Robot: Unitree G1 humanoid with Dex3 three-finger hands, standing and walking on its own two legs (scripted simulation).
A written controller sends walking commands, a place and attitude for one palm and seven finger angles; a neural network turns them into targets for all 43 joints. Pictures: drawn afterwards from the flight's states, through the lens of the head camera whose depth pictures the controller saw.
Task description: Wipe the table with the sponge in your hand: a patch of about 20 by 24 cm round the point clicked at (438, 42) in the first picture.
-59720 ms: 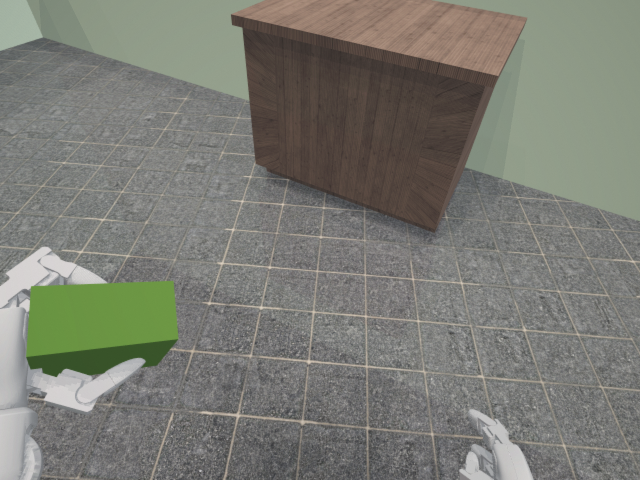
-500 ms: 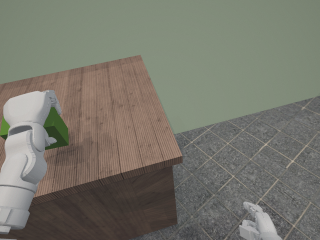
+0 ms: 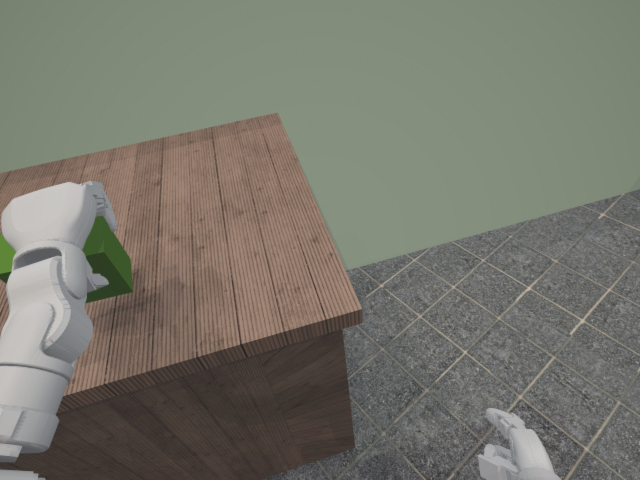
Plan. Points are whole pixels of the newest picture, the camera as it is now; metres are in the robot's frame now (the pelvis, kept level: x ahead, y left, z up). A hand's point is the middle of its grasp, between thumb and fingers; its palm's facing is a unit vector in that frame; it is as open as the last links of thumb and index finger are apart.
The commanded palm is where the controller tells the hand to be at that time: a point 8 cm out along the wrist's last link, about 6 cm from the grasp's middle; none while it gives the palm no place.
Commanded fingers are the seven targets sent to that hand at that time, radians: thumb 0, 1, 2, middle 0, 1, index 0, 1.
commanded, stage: move the sponge above the wiping area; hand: left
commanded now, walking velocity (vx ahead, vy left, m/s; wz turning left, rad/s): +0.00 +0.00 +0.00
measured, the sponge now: (78, 272) +0.31 +0.36 +0.12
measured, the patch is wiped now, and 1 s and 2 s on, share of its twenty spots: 1.00 1.00 1.00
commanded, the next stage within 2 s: lower the sponge onto the table in 0.70 s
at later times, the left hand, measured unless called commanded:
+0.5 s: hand (75, 250) +0.31 +0.34 +0.17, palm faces +0.13 +0.04 -0.99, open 9.5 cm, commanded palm +0.28 +0.32 +0.20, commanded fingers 0.00 0.10 1.30 -1.20 -1.60 -1.20 -1.60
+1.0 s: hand (67, 259) +0.30 +0.34 +0.17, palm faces +0.12 +0.03 -0.99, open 9.5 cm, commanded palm +0.27 +0.32 +0.21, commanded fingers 0.00 0.10 1.30 -1.20 -1.60 -1.20 -1.60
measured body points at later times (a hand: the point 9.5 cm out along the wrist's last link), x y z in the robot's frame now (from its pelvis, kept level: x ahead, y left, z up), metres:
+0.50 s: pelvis -0.01 +0.00 +0.00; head -0.02 -0.05 +0.45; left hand +0.30 +0.33 +0.22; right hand +0.20 -0.22 -0.11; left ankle +0.02 +0.12 -0.74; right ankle -0.03 -0.10 -0.74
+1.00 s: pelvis +0.00 +0.00 +0.00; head -0.02 -0.05 +0.45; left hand +0.29 +0.34 +0.22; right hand +0.21 -0.22 -0.11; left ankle +0.02 +0.12 -0.74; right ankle -0.03 -0.10 -0.74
